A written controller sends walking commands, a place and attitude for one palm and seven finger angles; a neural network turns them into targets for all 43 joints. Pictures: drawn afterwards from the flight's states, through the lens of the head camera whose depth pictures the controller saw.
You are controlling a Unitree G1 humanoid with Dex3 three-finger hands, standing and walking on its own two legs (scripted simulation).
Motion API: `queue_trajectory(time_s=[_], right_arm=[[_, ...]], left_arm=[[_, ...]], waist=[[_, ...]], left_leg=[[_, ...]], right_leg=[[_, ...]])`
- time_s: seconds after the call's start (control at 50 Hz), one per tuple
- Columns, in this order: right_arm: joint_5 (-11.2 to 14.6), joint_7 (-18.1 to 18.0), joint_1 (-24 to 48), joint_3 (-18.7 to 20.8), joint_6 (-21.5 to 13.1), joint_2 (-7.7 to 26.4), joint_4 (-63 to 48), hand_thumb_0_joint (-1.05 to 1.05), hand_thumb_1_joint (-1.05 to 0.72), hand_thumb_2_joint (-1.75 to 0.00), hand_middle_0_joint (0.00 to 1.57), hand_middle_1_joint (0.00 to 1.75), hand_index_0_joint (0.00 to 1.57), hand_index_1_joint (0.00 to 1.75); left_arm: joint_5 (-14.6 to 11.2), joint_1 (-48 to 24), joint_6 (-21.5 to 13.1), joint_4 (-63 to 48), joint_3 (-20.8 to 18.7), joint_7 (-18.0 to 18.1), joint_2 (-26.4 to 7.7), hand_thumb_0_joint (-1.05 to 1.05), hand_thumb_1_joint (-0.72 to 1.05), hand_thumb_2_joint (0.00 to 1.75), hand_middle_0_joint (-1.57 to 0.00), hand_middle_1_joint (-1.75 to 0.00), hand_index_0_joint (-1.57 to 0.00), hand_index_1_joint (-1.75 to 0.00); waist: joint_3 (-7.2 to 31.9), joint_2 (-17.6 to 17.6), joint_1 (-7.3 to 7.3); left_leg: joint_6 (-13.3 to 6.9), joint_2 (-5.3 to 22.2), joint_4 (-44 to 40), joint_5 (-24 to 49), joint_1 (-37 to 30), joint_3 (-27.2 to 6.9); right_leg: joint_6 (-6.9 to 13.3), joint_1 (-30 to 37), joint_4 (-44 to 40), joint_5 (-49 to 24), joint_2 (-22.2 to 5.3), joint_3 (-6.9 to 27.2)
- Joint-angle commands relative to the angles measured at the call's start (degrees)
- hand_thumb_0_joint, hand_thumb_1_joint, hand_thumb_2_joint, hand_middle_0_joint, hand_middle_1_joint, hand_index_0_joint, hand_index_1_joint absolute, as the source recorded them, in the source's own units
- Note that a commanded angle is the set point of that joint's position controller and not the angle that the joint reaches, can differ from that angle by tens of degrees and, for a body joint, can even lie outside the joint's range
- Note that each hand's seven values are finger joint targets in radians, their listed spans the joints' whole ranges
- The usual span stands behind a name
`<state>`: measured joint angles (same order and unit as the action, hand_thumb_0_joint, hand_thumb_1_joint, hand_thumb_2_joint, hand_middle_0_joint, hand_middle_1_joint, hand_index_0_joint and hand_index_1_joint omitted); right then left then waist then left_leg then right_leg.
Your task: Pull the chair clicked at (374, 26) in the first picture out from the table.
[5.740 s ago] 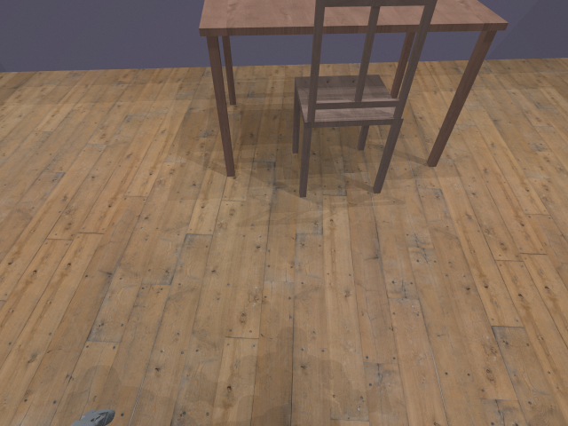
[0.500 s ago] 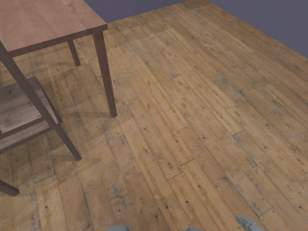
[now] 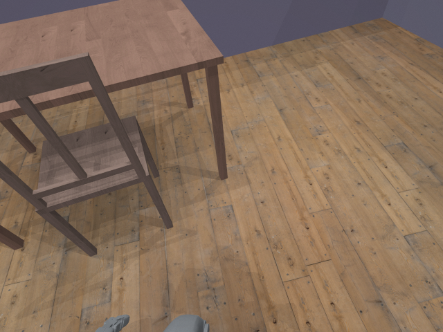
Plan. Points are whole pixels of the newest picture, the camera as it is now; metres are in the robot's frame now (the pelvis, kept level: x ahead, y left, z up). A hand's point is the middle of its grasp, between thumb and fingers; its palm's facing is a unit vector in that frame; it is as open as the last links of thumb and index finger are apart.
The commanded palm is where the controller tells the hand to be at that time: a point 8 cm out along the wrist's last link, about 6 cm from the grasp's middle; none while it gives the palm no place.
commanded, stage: turn to face it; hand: left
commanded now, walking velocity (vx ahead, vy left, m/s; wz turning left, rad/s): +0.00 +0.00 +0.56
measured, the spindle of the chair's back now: (56, 143) +0.63 +0.53 -0.07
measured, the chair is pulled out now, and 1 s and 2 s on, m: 0.00 0.00 0.00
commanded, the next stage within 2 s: take the last steps up to it in 0.54 s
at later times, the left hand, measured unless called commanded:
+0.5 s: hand out of the picture -0.02 +0.28 -0.17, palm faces +0.28 -0.93 -0.25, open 7.4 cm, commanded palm none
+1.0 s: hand out of the picture -0.05 +0.19 -0.15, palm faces +0.40 -0.89 -0.24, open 7.3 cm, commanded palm none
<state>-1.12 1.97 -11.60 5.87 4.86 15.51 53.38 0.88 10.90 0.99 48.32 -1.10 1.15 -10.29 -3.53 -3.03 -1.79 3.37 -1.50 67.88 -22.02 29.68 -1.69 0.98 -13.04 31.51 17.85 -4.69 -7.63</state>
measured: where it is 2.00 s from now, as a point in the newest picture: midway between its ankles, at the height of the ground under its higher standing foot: (190, 319)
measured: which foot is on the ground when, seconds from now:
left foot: up 0.00-0.26, down 0.28-0.76, up 0.78-1.00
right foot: down 0.00-0.28, up 0.30-0.74, down 0.76-1.00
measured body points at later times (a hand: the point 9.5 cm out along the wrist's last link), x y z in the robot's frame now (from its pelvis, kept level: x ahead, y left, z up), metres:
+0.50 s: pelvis -0.01 +0.05 +0.00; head +0.02 +0.08 +0.45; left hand -0.03 +0.32 -0.15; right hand +0.16 -0.16 -0.12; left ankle -0.03 +0.14 -0.74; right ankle +0.00 -0.10 -0.66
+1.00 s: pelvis +0.03 +0.02 +0.01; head +0.03 -0.01 +0.46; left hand -0.07 +0.24 -0.13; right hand +0.11 -0.21 -0.16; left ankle -0.01 +0.18 -0.65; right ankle +0.02 -0.07 -0.74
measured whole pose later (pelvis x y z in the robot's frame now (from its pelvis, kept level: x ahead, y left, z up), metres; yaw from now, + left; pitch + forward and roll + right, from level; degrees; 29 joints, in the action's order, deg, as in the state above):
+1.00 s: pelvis +0.03 +0.02 +0.01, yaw +20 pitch -1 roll +2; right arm -1.6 1.9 -18.5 4.7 2.6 12.9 60.7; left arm 1.0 22.0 -2.5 59.4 -1.1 1.1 -7.7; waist 0.6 -2.5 -0.2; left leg 1.4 2.8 61.2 -11.3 30.0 -0.3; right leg 1.6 -4.2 19.6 14.3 -2.5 -7.4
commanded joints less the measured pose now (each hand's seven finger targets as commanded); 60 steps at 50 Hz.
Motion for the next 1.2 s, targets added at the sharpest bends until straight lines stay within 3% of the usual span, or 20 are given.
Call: queue_trajectory(time_s=[0.0, 0.16, 0.22, 0.24, 0.26, 0.28, 0.32, 0.36, 0.4, 0.62, 0.7, 0.72, 0.74, 0.76, 0.78, 0.82, 0.88, 1.06, 1.14, 1.18], right_arm=[[-0.1, 0.0, 3.8, 0.2, -1.1, 3.7, -4.8, 0.00, -0.90, -0.90, 0.20, 0.30, 0.20, 0.30], [0.6, -0.3, 7.5, -1.7, -2.4, 1.6, -5.5, 0.00, -0.90, -0.90, 0.20, 0.30, 0.20, 0.30], [0.4, -0.6, 2.6, -1.5, -3.2, 3.1, -4.4, 0.00, -0.90, -0.90, 0.20, 0.30, 0.20, 0.30], [0.2, -0.6, -0.3, -0.7, -3.6, 6.6, -3.8, 0.00, -0.90, -0.90, 0.20, 0.30, 0.20, 0.30], [-0.2, -1.0, -3.6, 0.9, -4.1, 13.0, -3.7, 0.00, -0.90, -0.90, 0.20, 0.30, 0.20, 0.30], [0.2, -1.6, -6.7, 0.9, -3.8, 14.4, -2.4, 0.00, -0.90, -0.90, 0.20, 0.30, 0.20, 0.30], [0.1, -2.9, -3.3, 0.0, -4.1, 10.8, -2.2, 0.00, -0.90, -0.90, 0.20, 0.30, 0.20, 0.30], [0.1, -3.1, 1.6, -1.1, -4.4, 8.0, -3.5, 0.00, -0.90, -0.90, 0.20, 0.30, 0.20, 0.30], [0.3, -3.1, 2.0, -1.4, -4.6, 7.5, -3.5, 0.00, -0.90, -0.90, 0.20, 0.30, 0.20, 0.30], [-0.3, -2.9, -0.4, -1.1, -3.9, 6.7, -1.3, 0.00, -0.90, -0.90, 0.20, 0.30, 0.20, 0.30], [0.1, -2.6, -0.1, -1.6, -4.2, 4.8, -0.3, 0.00, -0.90, -0.90, 0.20, 0.30, 0.20, 0.30], [0.5, -2.4, -0.7, -2.0, -4.4, 2.0, -0.2, 0.00, -0.90, -0.90, 0.20, 0.30, 0.20, 0.30], [0.8, -2.0, -1.3, -2.8, -4.5, -1.7, -1.8, 0.00, -0.90, -0.90, 0.20, 0.30, 0.20, 0.30], [-0.3, -1.7, 2.1, -1.4, -3.9, 3.1, -2.5, 0.00, -0.90, -0.90, 0.20, 0.30, 0.20, 0.30], [-0.5, -1.1, 3.4, -1.1, -3.7, 3.1, -2.2, 0.00, -0.90, -0.90, 0.20, 0.30, 0.20, 0.30], [-0.8, -0.3, -1.3, -0.8, -3.5, 1.8, 0.9, 0.00, -0.90, -0.90, 0.20, 0.30, 0.20, 0.30], [-0.7, -0.2, -4.8, -1.1, -3.6, -0.6, 3.1, 0.00, -0.90, -0.90, 0.20, 0.30, 0.20, 0.30], [-0.3, 0.4, 3.5, -2.1, -4.8, -2.2, 1.2, 0.00, -0.90, -0.90, 0.20, 0.30, 0.20, 0.30], [0.0, 0.5, 5.8, -2.8, -5.8, -3.7, 0.8, 0.00, -0.90, -0.90, 0.20, 0.30, 0.20, 0.30], [0.1, 0.3, 2.7, -2.8, -6.5, -3.4, 1.5, 0.00, -0.90, -0.90, 0.20, 0.30, 0.20, 0.30]], left_arm=[[0.4, 2.3, -1.6, -3.1, -3.5, 0.9, -11.9, 0.00, 0.90, 0.90, -0.20, -0.30, -0.20, -0.30], [1.0, 6.4, -0.8, 0.4, -4.8, 0.8, -15.1, 0.00, 0.90, 0.90, -0.20, -0.30, -0.20, -0.30], [0.3, 5.3, -0.4, 1.3, -4.9, 0.4, -15.0, 0.00, 0.90, 0.90, -0.20, -0.30, -0.20, -0.30], [-0.1, 5.3, 0.0, 0.8, -4.6, 0.2, -13.4, 0.00, 0.90, 0.90, -0.20, -0.30, -0.20, -0.30], [-0.5, 4.8, 0.1, -1.6, -3.8, -0.3, -9.1, 0.00, 0.90, 0.90, -0.20, -0.30, -0.20, -0.30], [0.1, 0.8, 0.6, -2.9, -2.8, 0.1, -8.9, 0.00, 0.90, 0.90, -0.20, -0.30, -0.20, -0.30], [-0.1, -1.3, 0.9, -0.9, -3.3, 0.5, -9.1, 0.00, 0.90, 0.90, -0.20, -0.30, -0.20, -0.30], [-0.1, 1.4, 0.9, 1.5, -3.3, -0.2, -9.0, 0.00, 0.90, 0.90, -0.20, -0.30, -0.20, -0.30], [-0.2, 2.8, 1.1, 2.6, -3.2, -0.3, -8.7, 0.00, 0.90, 0.90, -0.20, -0.30, -0.20, -0.30], [-0.5, 0.0, 0.8, 1.8, -2.3, 0.2, -6.2, 0.00, 0.90, 0.90, -0.20, -0.30, -0.20, -0.30], [0.0, 6.8, -0.9, 4.5, -2.2, -0.1, -5.9, 0.00, 0.90, 0.90, -0.20, -0.30, -0.20, -0.30], [0.7, 9.2, -1.7, 5.3, -2.7, 0.0, -8.6, 0.00, 0.90, 0.90, -0.20, -0.30, -0.20, -0.30], [1.3, 11.3, -2.2, 5.5, -3.8, 0.3, -14.0, 0.00, 0.90, 0.90, -0.20, -0.30, -0.20, -0.30], [0.3, 13.2, -2.1, 5.2, -4.0, 0.4, -14.7, 0.00, 0.90, 0.90, -0.20, -0.30, -0.20, -0.30], [0.3, 11.1, -2.4, 5.3, -3.8, 0.4, -13.1, 0.00, 0.90, 0.90, -0.20, -0.30, -0.20, -0.30], [0.3, 6.3, -3.4, 4.8, -2.8, 0.3, -8.9, 0.00, 0.90, 0.90, -0.20, -0.30, -0.20, -0.30], [0.1, 9.1, -4.7, 6.1, -2.2, 0.3, -6.0, 0.00, 0.90, 0.90, -0.20, -0.30, -0.20, -0.30], [0.8, 18.7, -5.7, 13.0, -1.9, 0.2, -5.8, 0.00, 0.90, 0.90, -0.20, -0.30, -0.20, -0.30], [1.0, 19.4, -5.1, 14.9, -2.0, 0.2, -6.7, 0.00, 0.90, 0.90, -0.20, -0.30, -0.20, -0.30], [0.9, 17.9, -4.6, 15.0, -2.4, 0.3, -7.1, 0.00, 0.90, 0.90, -0.20, -0.30, -0.20, -0.30]], waist=[[2.0, 13.3, 2.42], [5.8, 16.2, 4.92], [7.1, 13.6, 1.87], [9.3, 5.5, 0.02], [10.3, -13.3, -1.69], [10.1, -10.8, -3.13], [7.5, -11.7, -1.85], [6.1, -5.8, 0.93], [5.9, -5.2, 1.48], [4.4, -5.8, 0.45], [5.5, -2.0, 3.74], [4.8, 6.1, 4.82], [2.2, 21.5, 5.42], [-1.1, 19.0, 7.48], [-4.9, 16.9, 6.08], [-5.9, 9.6, 1.95], [-3.3, 10.6, 1.69], [-4.9, 11.7, 4.68], [-5.5, 13.5, 5.02], [-4.0, 13.0, 3.21]], left_leg=[[1.5, 3.3, -0.4, 0.1, 3.1, 1.6], [-0.1, 2.9, -23.9, -5.1, -5.9, 7.2], [-1.5, 2.4, -39.6, 7.1, -17.2, 9.0], [-3.4, 6.9, -45.1, 17.7, -27.4, 3.6], [-11.5, 22.7, -45.8, 41.2, -35.3, -16.3], [-16.6, 27.2, -46.0, 51.2, -32.6, -17.7], [-15.5, 21.5, -45.2, 50.3, -28.3, -12.9], [-13.2, 17.3, -45.9, 46.9, -26.2, -6.8], [-12.6, 15.6, -46.9, 45.1, -25.4, -5.0], [-13.9, 15.1, -48.1, 34.9, -22.7, -11.1], [-10.8, 11.1, -45.0, 8.9, -14.0, -10.8], [-7.6, 6.0, -36.4, -0.5, -5.4, -6.2], [-3.8, -1.4, -22.5, -10.8, 6.7, 1.7], [-3.9, 1.2, -13.7, -11.1, 7.4, -1.7], [-4.3, 2.4, -8.1, -6.0, 7.9, -2.7], [-3.6, 4.0, -3.9, 4.0, 6.5, -1.8], [-2.1, 4.7, -3.5, 10.4, 5.6, 0.3], [-2.4, 7.2, -18.0, 10.2, 7.6, 4.3], [-3.9, 5.7, -27.6, 7.0, -1.3, 7.4], [-4.7, 4.7, -32.7, 6.6, -8.9, 8.3]], right_leg=[[4.7, 5.4, -12.4, -20.9, -14.2, 7.0], [5.8, 10.5, -6.3, -33.3, -16.8, 2.9], [1.3, 5.6, 0.6, -29.3, -14.9, -1.6], [-1.7, -2.2, 9.6, -21.5, -12.5, -3.2], [-6.3, -18.2, 21.8, 11.2, -4.5, -4.6], [-5.8, -19.7, 29.2, 21.4, -3.3, 1.6], [-5.7, -20.2, 34.5, 15.3, -3.3, 6.4], [-6.0, -18.3, 34.8, 8.7, -3.0, 6.2], [-6.2, -16.2, 32.4, 6.3, -2.3, 5.8], [-4.7, -8.0, 13.0, 7.3, 1.4, 5.2], [-3.6, 7.1, -6.4, -1.5, 2.4, 3.8], [-2.1, 14.7, -13.7, 2.5, -3.5, 10.7], [3.7, 17.9, -21.7, 10.8, -18.2, 29.3], [7.0, 8.2, -26.2, 21.3, -22.1, 34.0], [7.4, 2.5, -28.3, 26.6, -20.4, 34.7], [4.5, -0.1, -26.2, 17.6, -15.0, 22.7], [3.1, 3.7, -24.5, 3.0, -11.2, 12.4], [6.3, 9.5, -24.3, -4.0, -13.1, 10.3], [6.2, 6.0, -21.3, -8.4, -13.3, 8.0], [5.8, 4.1, -17.7, -8.5, -12.5, 7.0]])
